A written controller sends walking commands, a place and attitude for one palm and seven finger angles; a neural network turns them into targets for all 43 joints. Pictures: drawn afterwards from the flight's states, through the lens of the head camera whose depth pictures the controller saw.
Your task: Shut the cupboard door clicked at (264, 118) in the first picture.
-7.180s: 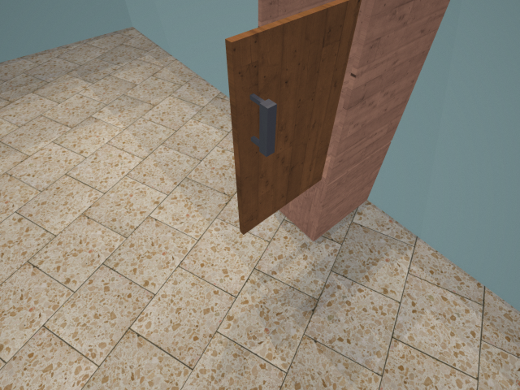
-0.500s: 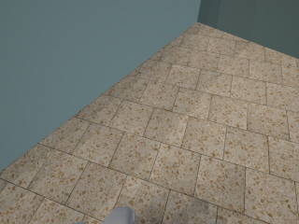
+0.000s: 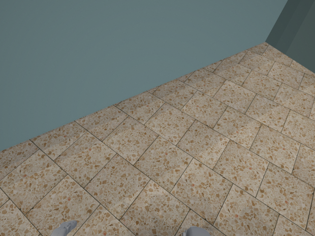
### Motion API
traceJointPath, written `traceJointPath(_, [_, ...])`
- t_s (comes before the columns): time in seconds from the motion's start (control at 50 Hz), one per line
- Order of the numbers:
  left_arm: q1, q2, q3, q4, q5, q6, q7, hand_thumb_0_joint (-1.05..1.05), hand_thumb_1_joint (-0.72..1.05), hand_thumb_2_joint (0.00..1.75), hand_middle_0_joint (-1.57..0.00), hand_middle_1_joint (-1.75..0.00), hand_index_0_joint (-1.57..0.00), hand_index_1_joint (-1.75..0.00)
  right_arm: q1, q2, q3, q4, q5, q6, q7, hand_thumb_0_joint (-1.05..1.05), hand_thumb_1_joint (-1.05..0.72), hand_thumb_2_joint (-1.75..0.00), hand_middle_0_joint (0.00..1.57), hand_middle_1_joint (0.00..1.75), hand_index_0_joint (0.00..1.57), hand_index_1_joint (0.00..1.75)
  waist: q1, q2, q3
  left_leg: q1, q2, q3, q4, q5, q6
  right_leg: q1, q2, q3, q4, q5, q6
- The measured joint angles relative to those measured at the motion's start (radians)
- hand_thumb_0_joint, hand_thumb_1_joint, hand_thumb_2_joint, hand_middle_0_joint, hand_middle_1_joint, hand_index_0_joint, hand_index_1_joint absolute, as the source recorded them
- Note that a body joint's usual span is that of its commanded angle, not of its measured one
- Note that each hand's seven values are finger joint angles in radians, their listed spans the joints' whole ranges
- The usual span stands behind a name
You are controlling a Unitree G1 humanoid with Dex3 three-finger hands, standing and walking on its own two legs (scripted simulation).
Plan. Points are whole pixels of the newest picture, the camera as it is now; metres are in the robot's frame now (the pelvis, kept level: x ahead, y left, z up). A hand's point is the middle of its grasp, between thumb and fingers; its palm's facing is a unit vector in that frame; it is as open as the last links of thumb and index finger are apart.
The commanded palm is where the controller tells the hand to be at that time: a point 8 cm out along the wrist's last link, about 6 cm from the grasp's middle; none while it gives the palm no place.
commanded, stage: walk to a spot facing it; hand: left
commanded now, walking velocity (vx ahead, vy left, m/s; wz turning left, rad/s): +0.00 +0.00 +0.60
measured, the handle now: out of the picture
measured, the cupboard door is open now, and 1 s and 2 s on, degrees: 91 91 91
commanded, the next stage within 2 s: none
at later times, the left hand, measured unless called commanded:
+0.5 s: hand out of the picture -0.02 +0.19 -0.18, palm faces +0.37 -0.90 -0.23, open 7.3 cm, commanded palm none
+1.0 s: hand out of the picture -0.01 +0.19 -0.16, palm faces +0.57 -0.77 -0.28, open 7.4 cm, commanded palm none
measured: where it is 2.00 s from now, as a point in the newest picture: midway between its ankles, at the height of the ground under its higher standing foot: outside the picture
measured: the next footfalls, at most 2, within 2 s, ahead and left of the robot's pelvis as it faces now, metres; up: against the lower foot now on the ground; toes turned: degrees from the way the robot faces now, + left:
right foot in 0.12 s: +0.04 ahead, -0.15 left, +0.00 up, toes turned +3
left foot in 0.52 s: -0.01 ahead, +0.10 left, +0.00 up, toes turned +27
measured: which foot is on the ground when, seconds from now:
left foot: down 0.00-0.12, up 0.14-0.50, down 0.52-0.96, up 0.98-1.00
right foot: up 0.00-0.10, down 0.12-0.52, up 0.54-0.94, down 0.96-1.00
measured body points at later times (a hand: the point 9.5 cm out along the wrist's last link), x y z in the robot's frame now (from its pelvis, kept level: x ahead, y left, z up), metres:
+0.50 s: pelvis -0.01 -0.02 -0.01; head +0.04 +0.01 +0.43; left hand -0.04 +0.23 -0.16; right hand +0.18 -0.23 -0.15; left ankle -0.04 +0.08 -0.74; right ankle +0.00 -0.15 -0.74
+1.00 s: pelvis +0.01 -0.04 -0.01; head +0.06 -0.03 +0.43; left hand -0.04 +0.23 -0.14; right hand +0.20 -0.22 -0.17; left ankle -0.05 +0.07 -0.72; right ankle +0.07 -0.14 -0.74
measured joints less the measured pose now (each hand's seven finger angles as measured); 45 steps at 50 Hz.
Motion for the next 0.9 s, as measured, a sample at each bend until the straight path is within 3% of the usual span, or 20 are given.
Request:
traceJointPath(0.06, [-0.019,-0.014,-0.008,-0.016,-0.004,-0.007,0.001,0.00,0.91,0.90,-0.20,-0.30,-0.20,-0.30,0.016,-0.005,-0.008,0.005,-0.002,0.010,0.002,0.00,-0.90,-0.89,0.20,0.30,0.21,0.30,-0.016,0.019,0.002,-0.023,-0.008,-0.038,0.022,-0.002,-0.016,0.065,0.028,-0.004,-0.147,0.000,-0.011])
traceJointPath(0.1, [-0.023,-0.024,-0.015,-0.028,-0.007,-0.020,0.002,0.00,0.91,0.90,-0.20,-0.30,-0.20,-0.30,0.028,-0.009,-0.016,0.008,0.001,0.018,0.002,0.00,-0.90,-0.89,0.20,0.30,0.21,0.30,-0.023,0.030,-0.001,-0.048,-0.018,-0.064,0.056,-0.013,-0.030,0.137,0.045,-0.016,-0.300,0.065,-0.020])
traceJointPath(0.14, [-0.018,-0.038,-0.020,-0.037,0.000,-0.040,0.007,0.00,0.91,0.90,-0.20,-0.30,-0.20,-0.30,0.034,-0.021,-0.026,0.012,0.009,0.025,0.005,0.00,-0.90,-0.89,0.20,0.30,0.21,0.30,-0.019,0.041,-0.004,-0.097,-0.030,-0.075,0.159,-0.106,-0.046,0.175,0.044,-0.031,-0.378,0.077,-0.073])
traceJointPath(0.18, [-0.014,-0.063,-0.033,-0.034,0.002,-0.048,0.011,0.00,0.91,0.90,-0.20,-0.30,-0.20,-0.30,0.023,-0.038,-0.036,0.022,0.007,0.036,0.006,0.00,-0.91,-0.89,0.20,0.30,0.20,0.30,-0.028,0.062,0.015,-0.165,-0.033,-0.052,0.380,-0.225,-0.058,0.187,0.036,-0.062,-0.360,0.073,-0.095])
traceJointPath(0.22, [0.000,-0.080,-0.042,-0.029,0.001,-0.048,0.013,0.00,0.91,0.90,-0.20,-0.30,-0.20,-0.30,0.014,-0.047,-0.040,0.029,0.007,0.045,0.010,0.00,-0.91,-0.89,0.20,0.30,0.20,0.30,-0.035,0.065,0.024,-0.218,-0.019,-0.012,0.571,-0.220,-0.074,0.215,0.021,-0.089,-0.378,0.082,-0.097])
traceJointPath(0.26, [0.015,-0.090,-0.046,-0.021,0.002,-0.044,0.015,0.00,0.91,0.90,-0.20,-0.30,-0.20,-0.30,0.009,-0.047,-0.041,0.031,0.008,0.051,0.017,0.00,-0.91,-0.89,0.20,0.30,0.20,0.30,-0.041,0.056,0.025,-0.238,0.003,0.022,0.654,-0.190,-0.087,0.239,0.005,-0.116,-0.403,0.091,-0.096])
traceJointPath(0.3, [0.028,-0.094,-0.048,-0.015,0.003,-0.042,0.014,0.00,0.91,0.90,-0.20,-0.30,-0.20,-0.30,0.005,-0.043,-0.038,0.031,0.008,0.055,0.022,0.00,-0.91,-0.90,0.20,0.29,0.20,0.30,-0.043,0.039,0.023,-0.230,0.024,0.045,0.641,-0.177,-0.097,0.257,-0.013,-0.144,-0.421,0.095,-0.094])
traceJointPath(0.38, [0.048,-0.088,-0.043,-0.007,0.007,-0.047,0.012,0.00,0.91,0.90,-0.20,-0.30,-0.20,-0.30,-0.014,-0.033,-0.031,0.032,0.010,0.055,0.028,0.00,-0.91,-0.90,0.19,0.29,0.20,0.29,-0.025,0.006,0.027,-0.164,0.049,0.080,0.469,-0.199,-0.101,0.271,-0.048,-0.198,-0.421,0.086,-0.086])
traceJointPath(0.46, [0.068,-0.060,-0.030,0.000,0.011,-0.048,0.006,0.00,0.91,0.90,-0.20,-0.30,-0.20,-0.30,-0.047,-0.027,-0.022,0.019,0.014,0.046,0.029,0.00,-0.91,-0.90,0.19,0.29,0.20,0.29,0.002,-0.021,0.033,-0.083,0.049,0.112,0.279,-0.199,-0.085,0.258,-0.084,-0.249,-0.368,0.054,-0.067])
traceJointPath(0.5, [0.087,-0.040,-0.020,0.005,0.007,-0.043,0.003,0.00,0.91,0.90,-0.20,-0.30,-0.20,-0.30,-0.059,-0.029,-0.018,0.002,0.013,0.033,0.030,0.00,-0.91,-0.90,0.19,0.29,0.20,0.29,0.008,-0.032,0.026,-0.025,0.041,0.128,0.148,-0.117,-0.071,0.238,-0.107,-0.272,-0.310,0.022,-0.050])
traceJointPath(0.52, [0.095,-0.028,-0.014,0.009,0.003,-0.037,0.000,0.00,0.91,0.90,-0.20,-0.30,-0.20,-0.30,-0.064,-0.030,-0.018,-0.007,0.010,0.021,0.030,0.00,-0.91,-0.90,0.19,0.29,0.20,0.29,0.008,-0.039,0.021,-0.020,0.034,0.125,0.120,-0.059,-0.044,0.209,-0.121,-0.268,-0.252,0.004,-0.041])
traceJointPath(0.54, [0.094,-0.014,-0.009,0.016,0.001,-0.025,0.001,0.00,0.91,0.90,-0.20,-0.30,-0.20,-0.30,-0.072,-0.026,-0.017,-0.014,0.008,0.012,0.028,0.00,-0.91,-0.90,0.19,0.29,0.20,0.29,0.013,-0.052,0.025,-0.034,0.023,0.123,0.144,-0.063,-0.019,0.169,-0.125,-0.227,-0.165,-0.060,-0.030])
traceJointPath(0.58, [0.084,0.007,-0.001,0.033,0.002,0.004,0.007,0.00,0.91,0.90,-0.20,-0.30,-0.20,-0.30,-0.077,-0.019,-0.011,-0.026,0.007,-0.004,0.018,0.00,-0.91,-0.90,0.19,0.29,0.20,0.30,0.018,-0.056,0.026,-0.045,0.016,0.110,0.164,-0.093,0.011,0.085,-0.091,-0.132,0.018,-0.134,-0.019])
traceJointPath(0.66, [0.057,0.024,0.009,0.043,0.003,0.016,0.002,0.01,0.91,0.90,-0.20,-0.30,-0.20,-0.30,-0.064,-0.010,0.000,-0.030,0.004,-0.010,-0.002,0.00,-0.91,-0.89,0.20,0.30,0.20,0.30,0.022,-0.044,0.019,-0.019,0.006,0.070,0.081,-0.055,0.013,-0.023,-0.045,-0.039,0.184,-0.041,-0.007])
traceJointPath(0.76, [0.034,0.018,0.005,0.018,0.003,0.004,-0.002,0.01,0.91,0.90,-0.20,-0.30,-0.20,-0.30,-0.037,-0.004,0.005,-0.012,0.005,-0.008,-0.003,0.00,-0.91,-0.89,0.20,0.30,0.20,0.30,0.021,-0.021,0.009,0.008,-0.003,0.021,0.002,-0.004,0.015,-0.040,-0.020,-0.003,0.118,0.012,0.003])
traceJointPath(0.9, [-0.010,-0.016,-0.011,-0.013,-0.004,-0.005,0.000,0.00,0.91,0.90,-0.20,-0.30,-0.20,-0.30,0.003,-0.001,-0.007,0.003,-0.001,0.011,0.002,0.00,-0.90,-0.89,0.20,0.30,0.21,0.30,-0.011,0.014,0.006,-0.015,-0.021,-0.061,0.021,0.001,-0.010,0.062,0.030,-0.003,-0.142,0.000,-0.011])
